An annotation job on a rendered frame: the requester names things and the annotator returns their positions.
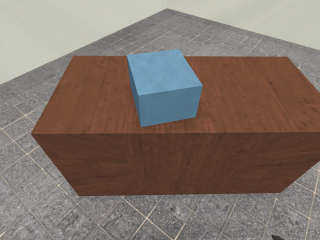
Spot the pedestal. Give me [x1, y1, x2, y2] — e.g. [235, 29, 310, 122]
[31, 55, 320, 196]

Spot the carton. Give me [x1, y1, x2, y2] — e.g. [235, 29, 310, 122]
[127, 49, 203, 127]

